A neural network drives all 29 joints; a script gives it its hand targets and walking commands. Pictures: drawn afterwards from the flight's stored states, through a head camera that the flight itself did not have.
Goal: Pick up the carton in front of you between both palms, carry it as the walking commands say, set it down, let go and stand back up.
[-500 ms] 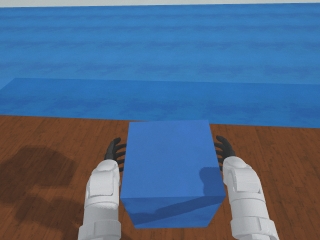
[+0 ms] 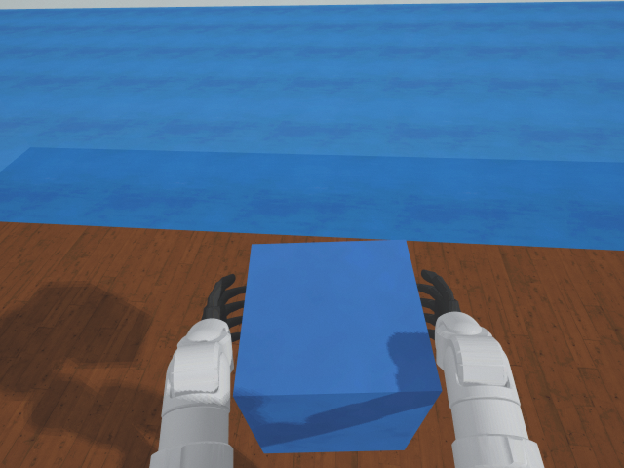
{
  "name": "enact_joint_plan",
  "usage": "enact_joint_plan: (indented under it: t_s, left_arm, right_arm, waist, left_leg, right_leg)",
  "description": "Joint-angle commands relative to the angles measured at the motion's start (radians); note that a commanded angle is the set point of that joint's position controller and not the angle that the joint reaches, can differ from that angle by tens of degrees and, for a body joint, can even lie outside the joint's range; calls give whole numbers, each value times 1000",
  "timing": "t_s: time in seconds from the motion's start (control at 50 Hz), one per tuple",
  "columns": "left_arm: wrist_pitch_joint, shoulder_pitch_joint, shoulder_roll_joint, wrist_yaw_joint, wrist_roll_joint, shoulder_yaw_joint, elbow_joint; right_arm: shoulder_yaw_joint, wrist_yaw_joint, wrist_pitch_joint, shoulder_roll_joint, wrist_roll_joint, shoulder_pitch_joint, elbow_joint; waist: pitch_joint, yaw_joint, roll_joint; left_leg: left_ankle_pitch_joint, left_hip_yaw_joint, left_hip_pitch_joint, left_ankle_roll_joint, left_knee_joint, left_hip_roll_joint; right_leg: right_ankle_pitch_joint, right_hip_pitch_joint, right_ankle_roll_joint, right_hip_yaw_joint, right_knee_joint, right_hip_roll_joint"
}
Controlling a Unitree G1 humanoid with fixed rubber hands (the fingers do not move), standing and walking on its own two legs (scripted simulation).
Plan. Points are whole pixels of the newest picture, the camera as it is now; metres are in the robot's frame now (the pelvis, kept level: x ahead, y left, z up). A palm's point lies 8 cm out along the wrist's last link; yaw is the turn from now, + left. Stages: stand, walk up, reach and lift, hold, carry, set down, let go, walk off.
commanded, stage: carry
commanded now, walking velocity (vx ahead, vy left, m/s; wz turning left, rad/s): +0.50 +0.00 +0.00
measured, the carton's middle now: (331, 351) +0.28 +0.00 -0.02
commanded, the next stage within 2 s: none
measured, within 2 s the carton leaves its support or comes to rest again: neither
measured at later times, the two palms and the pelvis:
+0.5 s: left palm (221, 238) +0.42 +0.15 +0.08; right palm (416, 226) +0.43 -0.15 +0.08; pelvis +0.17 -0.01 +0.00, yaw +2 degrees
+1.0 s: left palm (235, 133) +0.74 +0.17 +0.08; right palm (377, 130) +0.72 -0.13 +0.08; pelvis +0.46 +0.03 +0.00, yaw -1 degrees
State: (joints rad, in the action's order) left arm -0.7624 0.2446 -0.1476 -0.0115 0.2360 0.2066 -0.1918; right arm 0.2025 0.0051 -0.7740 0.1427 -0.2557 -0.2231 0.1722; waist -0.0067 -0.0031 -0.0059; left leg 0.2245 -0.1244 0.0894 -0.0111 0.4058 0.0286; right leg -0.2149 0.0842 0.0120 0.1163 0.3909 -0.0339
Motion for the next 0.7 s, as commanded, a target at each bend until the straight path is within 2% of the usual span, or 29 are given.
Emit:
enact_joint_plan:
  t_s: [0.0, 0.02, 0.06, 0.08, 0.1, 0.14, 0.16, 0.18, 0.2, 0.22, 0.24, 0.26, 0.28, 0.3, 0.32, 0.34, 0.36, 0.4, 0.42, 0.44, 0.46, 0.5, 0.56, 0.58, 0.6, 0.62, 0.64, 0.66, 0.68]
  left_arm:
    - [14, 474, -899, -195, -267, -592, 90]
    - [10, 500, -883, -191, -268, -598, 109]
    - [-4, 507, -858, -180, -280, -597, 171]
    - [-37, 445, -884, -172, -288, -654, 165]
    - [-55, 446, -872, -162, -333, -691, 237]
    - [-106, 477, -860, -154, -388, -746, 296]
    - [-132, 504, -859, -150, -406, -767, 330]
    - [-176, 507, -796, -148, -411, -765, 366]
    - [-219, 457, -777, -153, -403, -754, 334]
    - [-248, 507, -804, -158, -472, -782, 366]
    - [-261, 476, -828, -159, -502, -791, 350]
    - [-277, 408, -851, -160, -514, -820, 389]
    - [-289, 465, -862, -158, -542, -823, 451]
    - [-304, 425, -847, -156, -517, -813, 471]
    - [-321, 388, -860, -145, -501, -798, 476]
    - [-335, 306, -828, -138, -482, -788, 479]
    - [-350, 310, -834, -122, -458, -800, 529]
    - [-380, 329, -856, -128, -486, -814, 604]
    - [-386, 374, -840, -135, -496, -790, 686]
    - [-403, 322, -880, -140, -534, -808, 663]
    - [-414, 373, -867, -139, -537, -824, 661]
    - [-433, 280, -795, -143, -543, -806, 708]
    - [-468, 302, -770, -163, -557, -795, 674]
    - [-481, 332, -802, -167, -574, -826, 667]
    - [-488, 361, -756, -163, -579, -812, 663]
    - [-493, 382, -737, -161, -582, -825, 708]
    - [-505, 465, -744, -155, -585, -830, 731]
    - [-507, 471, -778, -152, -590, -825, 670]
    - [-510, 446, -802, -161, -587, -815, 602]
  right_arm:
    - [-603, 210, 36, 874, 294, -541, -110]
    - [-619, 215, 30, 878, 293, -582, -137]
    - [-667, 209, 3, 857, 315, -589, -180]
    - [-678, 198, -21, 816, 325, -554, -198]
    - [-717, 196, -34, 867, 367, -535, -233]
    - [-749, 175, -77, 833, 399, -530, -313]
    - [-748, 164, -114, 805, 396, -520, -313]
    - [-721, 160, -155, 770, 391, -426, -289]
    - [-731, 147, -191, 748, 385, -451, -319]
    - [-730, 143, -216, 728, 389, -427, -350]
    - [-766, 133, -239, 764, 427, -473, -390]
    - [-794, 130, -260, 785, 453, -455, -454]
    - [-810, 136, -277, 821, 500, -462, -480]
    - [-831, 134, -301, 817, 495, -477, -525]
    - [-865, 143, -321, 859, 539, -504, -557]
    - [-869, 151, -337, 851, 565, -518, -588]
    - [-878, 153, -353, 869, 570, -466, -564]
    - [-862, 163, -376, 855, 571, -431, -597]
    - [-861, 165, -379, 868, 554, -380, -584]
    - [-840, 159, -385, 853, 560, -348, -632]
    - [-836, 153, -394, 871, 545, -346, -597]
    - [-816, 136, -408, 838, 534, -269, -625]
    - [-810, 118, -437, 808, 509, -328, -656]
    - [-814, 115, -442, 791, 515, -348, -674]
    - [-809, 111, -457, 772, 506, -330, -601]
    - [-796, 119, -454, 785, 521, -310, -647]
    - [-789, 128, -455, 786, 532, -370, -625]
    - [-803, 131, -470, 806, 558, -416, -657]
    - [-793, 126, -472, 795, 538, -464, -642]
  waist:
    - [206, 9, 1]
    - [203, 6, 51]
    - [193, 7, 106]
    - [215, 16, 23]
    - [299, 11, 27]
    - [282, 1, 14]
    - [254, -13, -72]
    - [187, -21, -189]
    - [150, -25, -205]
    - [153, -27, -259]
    - [196, -22, -180]
    - [295, -14, -160]
    - [352, -4, -87]
    - [348, 7, 50]
    - [362, 37, 253]
    - [318, 51, 316]
    - [317, 51, 191]
    - [274, 49, 142]
    - [281, 37, 139]
    - [260, 29, 138]
    - [286, 30, 74]
    - [240, 28, 186]
    - [274, 8, 227]
    - [339, -15, 194]
    - [395, -26, 120]
    - [429, -52, -179]
    - [402, -31, -341]
    - [375, -31, -204]
    - [375, -35, -149]
  left_leg:
    - [351, 17, 131, 19, -13, -82]
    - [434, 37, 164, 17, 3, -73]
    - [316, 58, 234, 21, 17, -95]
    - [279, 96, 176, 19, 51, -89]
    - [232, 77, 142, 24, 36, -106]
    - [263, 64, 103, 47, 28, -144]
    - [293, 6, 41, 73, -29, -190]
    - [303, -163, 17, 121, -150, -272]
    - [265, -228, -66, 163, -187, -332]
    - [2, -217, -131, 173, -134, -337]
    - [-131, -148, -138, 169, -78, -313]
    - [-58, -60, -90, 145, -42, -284]
    - [-129, 71, 26, 97, 77, -222]
    - [-52, 167, 193, 41, 196, -161]
    - [-89, 270, 516, 4, 494, -74]
    - [279, 266, 708, -4, 558, -34]
    - [394, 194, 796, 8, 560, -69]
    - [401, 163, 863, 43, 508, -141]
    - [260, 227, 794, 38, 477, -134]
    - [162, 220, 709, 33, 364, -140]
    - [117, 300, 664, 26, 341, -75]
    - [38, 343, 535, 23, 235, -49]
    - [-181, 405, 201, 44, 85, 9]
    - [-173, 430, -30, 48, 84, 24]
    - [-67, 365, -191, 32, 98, -33]
    - [244, 6, -257, 39, -72, -279]
    - [236, -382, -284, 160, -221, -456]
    - [179, -314, -282, 197, -210, -447]
    - [49, -273, -264, 222, -189, -422]
  right_leg:
    - [-399, 108, -38, 20, -62, 115]
    - [-506, 149, -42, 51, -96, 126]
    - [-423, 112, -49, 29, -54, 159]
    - [-398, 173, -55, 38, -67, 158]
    - [-360, 143, -75, 32, -21, 183]
    - [-321, 209, -58, -48, 60, 143]
    - [-288, 316, -40, -122, 151, 117]
    - [-282, 437, -8, -205, 296, 73]
    - [-275, 532, 5, -239, 250, 68]
    - [-266, 568, -6, -253, 249, 66]
    - [-271, 521, -6, -273, 204, 58]
    - [-177, 353, -13, -288, 104, 42]
    - [-63, 102, -23, -286, -13, 59]
    - [-101, -71, -53, -183, -41, 136]
    - [212, -342, -133, 48, -25, 294]
    - [477, -406, -227, 230, -59, 423]
    - [439, -447, -271, 284, -91, 467]
    - [347, -443, -211, 194, -111, 457]
    - [307, -401, -178, 91, -150, 413]
    - [247, -316, -146, 30, -166, 384]
    - [318, -316, -132, -22, -168, 343]
    - [451, -223, -107, -147, -130, 285]
    - [529, -53, -60, -286, -22, 258]
    - [582, 17, -33, -325, 91, 226]
    - [438, 106, -13, -337, 273, 192]
    - [107, 240, 16, -336, 554, 121]
    - [-241, 472, 19, -266, 740, 30]
    - [-252, 535, -12, -174, 849, 101]
    - [-227, 589, -40, -169, 906, 111]
